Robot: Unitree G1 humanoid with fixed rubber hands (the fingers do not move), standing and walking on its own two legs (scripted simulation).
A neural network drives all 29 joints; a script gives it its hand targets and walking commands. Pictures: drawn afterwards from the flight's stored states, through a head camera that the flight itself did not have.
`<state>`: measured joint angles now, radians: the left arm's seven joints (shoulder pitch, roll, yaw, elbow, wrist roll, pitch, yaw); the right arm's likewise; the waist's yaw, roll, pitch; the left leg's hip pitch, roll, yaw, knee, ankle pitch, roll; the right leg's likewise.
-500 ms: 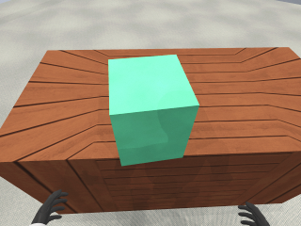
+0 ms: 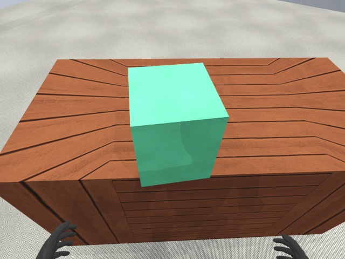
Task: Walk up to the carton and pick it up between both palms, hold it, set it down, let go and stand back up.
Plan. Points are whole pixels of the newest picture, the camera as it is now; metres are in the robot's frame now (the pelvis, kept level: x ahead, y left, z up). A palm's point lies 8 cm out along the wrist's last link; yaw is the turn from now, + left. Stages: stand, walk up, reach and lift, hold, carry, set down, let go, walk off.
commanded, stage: stand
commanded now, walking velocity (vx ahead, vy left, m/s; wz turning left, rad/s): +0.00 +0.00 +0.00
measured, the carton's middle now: (171, 126) +0.44 +0.06 +0.05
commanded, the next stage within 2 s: none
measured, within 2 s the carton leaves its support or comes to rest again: neither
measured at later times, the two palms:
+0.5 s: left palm out of the picture +0.10 +0.31 -0.07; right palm out of the picture +0.12 -0.27 -0.08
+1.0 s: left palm out of the picture +0.09 +0.31 -0.08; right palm out of the picture +0.11 -0.26 -0.08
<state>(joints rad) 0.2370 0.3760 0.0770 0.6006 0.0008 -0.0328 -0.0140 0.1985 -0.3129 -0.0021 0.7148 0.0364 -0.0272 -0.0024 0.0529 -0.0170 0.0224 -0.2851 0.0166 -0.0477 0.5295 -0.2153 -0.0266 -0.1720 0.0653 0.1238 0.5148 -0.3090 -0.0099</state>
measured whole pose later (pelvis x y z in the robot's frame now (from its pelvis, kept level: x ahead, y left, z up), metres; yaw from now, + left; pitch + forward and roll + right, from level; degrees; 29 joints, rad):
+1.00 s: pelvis -0.02 +0.01 +0.00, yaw +0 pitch -3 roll -1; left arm 0.24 0.38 0.08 0.69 0.00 -0.03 -0.01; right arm 0.20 -0.31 0.00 0.81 0.04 -0.03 0.00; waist 0.05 -0.02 0.02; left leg -0.29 0.02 -0.05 0.53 -0.18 -0.02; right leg -0.17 0.06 0.12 0.51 -0.28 0.00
